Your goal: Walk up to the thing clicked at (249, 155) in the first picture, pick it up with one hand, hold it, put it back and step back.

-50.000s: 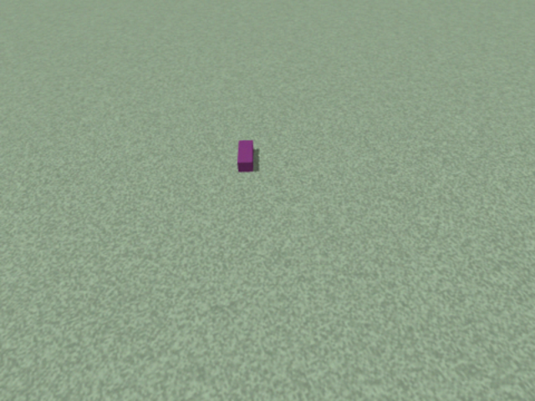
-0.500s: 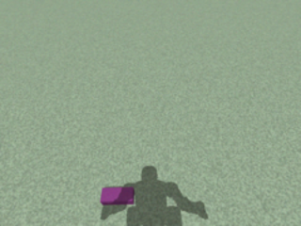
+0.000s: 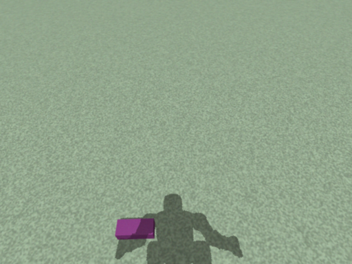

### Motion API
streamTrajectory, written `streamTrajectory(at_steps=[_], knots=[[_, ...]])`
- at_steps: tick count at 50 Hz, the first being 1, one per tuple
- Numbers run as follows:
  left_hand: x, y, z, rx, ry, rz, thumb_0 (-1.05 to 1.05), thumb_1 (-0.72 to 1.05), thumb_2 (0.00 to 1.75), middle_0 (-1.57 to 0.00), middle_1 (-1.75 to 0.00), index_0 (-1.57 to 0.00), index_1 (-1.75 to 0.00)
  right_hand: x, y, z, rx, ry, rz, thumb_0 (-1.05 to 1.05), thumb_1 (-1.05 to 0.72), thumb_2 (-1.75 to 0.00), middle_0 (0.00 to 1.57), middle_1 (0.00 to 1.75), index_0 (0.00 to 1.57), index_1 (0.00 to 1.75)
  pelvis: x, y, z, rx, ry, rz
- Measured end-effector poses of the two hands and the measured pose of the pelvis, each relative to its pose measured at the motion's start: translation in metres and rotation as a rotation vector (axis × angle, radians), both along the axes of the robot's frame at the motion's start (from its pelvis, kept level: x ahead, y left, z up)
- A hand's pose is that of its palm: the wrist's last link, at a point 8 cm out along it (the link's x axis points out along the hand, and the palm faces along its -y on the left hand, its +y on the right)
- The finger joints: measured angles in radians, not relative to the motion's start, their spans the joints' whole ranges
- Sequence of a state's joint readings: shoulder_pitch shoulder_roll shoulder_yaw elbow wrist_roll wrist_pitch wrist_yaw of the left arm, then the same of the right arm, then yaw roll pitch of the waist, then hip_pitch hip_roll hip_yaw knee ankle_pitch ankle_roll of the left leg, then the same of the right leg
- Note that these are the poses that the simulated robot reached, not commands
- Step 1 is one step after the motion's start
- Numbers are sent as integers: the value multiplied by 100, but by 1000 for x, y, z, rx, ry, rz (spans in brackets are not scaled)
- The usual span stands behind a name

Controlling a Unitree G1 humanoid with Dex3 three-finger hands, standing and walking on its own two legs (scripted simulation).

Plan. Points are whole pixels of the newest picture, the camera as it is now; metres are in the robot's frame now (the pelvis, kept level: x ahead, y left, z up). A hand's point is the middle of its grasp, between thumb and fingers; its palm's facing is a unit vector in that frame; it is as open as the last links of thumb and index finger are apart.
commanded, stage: stand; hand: left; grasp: from above
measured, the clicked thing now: (135, 228) +0.45 +0.26 -0.75
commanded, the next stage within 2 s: step back in 0.20 s
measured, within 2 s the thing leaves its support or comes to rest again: neither
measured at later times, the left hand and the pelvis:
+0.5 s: hand out of the picture +0.08 +0.31 -0.18, palm faces -0.01 -0.93 -0.37, open 7.4 cm; pelvis -0.04 +0.04 -0.03, yaw +1 degrees
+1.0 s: hand out of the picture +0.00 +0.29 -0.16, palm faces -0.08 -0.92 -0.39, open 7.4 cm; pelvis -0.12 +0.04 -0.02, yaw -5 degrees
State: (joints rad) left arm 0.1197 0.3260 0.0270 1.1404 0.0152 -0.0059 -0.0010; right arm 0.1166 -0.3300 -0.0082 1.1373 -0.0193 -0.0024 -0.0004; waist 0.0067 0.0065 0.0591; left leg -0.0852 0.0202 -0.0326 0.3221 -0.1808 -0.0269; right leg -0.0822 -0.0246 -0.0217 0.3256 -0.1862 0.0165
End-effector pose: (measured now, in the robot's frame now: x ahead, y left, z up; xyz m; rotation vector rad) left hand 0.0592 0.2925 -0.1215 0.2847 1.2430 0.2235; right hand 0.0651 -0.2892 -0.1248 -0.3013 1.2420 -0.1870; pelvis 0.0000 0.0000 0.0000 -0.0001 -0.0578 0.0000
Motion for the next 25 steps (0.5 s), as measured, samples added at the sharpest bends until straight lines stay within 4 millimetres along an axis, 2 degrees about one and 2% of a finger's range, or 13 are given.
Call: streamTrajectory(at_steps=[10,13,19,25], knots=[[0,0,1,3,-1,-6,1,90,90,-20,-30,-20,-30,-3,-2,-1,1,5,0,0,-90,-90,20,30,21,30,-1,-1,0,1,2,-1],[1,4,0,8,-10,8,1,90,90,-20,-30,-20,-30,-3,-5,-2,0,9,-5,0,-90,-90,20,30,21,30,-7,-1,-3,-4,13,1],[-1,24,-6,38,-12,-8,1,90,90,-20,-30,-20,-30,-10,-10,-4,-41,16,-9,0,-90,-90,20,30,21,30,-28,11,-11,-11,24,0],[16,56,-22,41,-65,-44,1,90,90,-20,-30,-20,-30,-42,0,-2,-108,47,-20,0,-90,-90,20,30,21,30,-43,38,-26,-20,51,13]])
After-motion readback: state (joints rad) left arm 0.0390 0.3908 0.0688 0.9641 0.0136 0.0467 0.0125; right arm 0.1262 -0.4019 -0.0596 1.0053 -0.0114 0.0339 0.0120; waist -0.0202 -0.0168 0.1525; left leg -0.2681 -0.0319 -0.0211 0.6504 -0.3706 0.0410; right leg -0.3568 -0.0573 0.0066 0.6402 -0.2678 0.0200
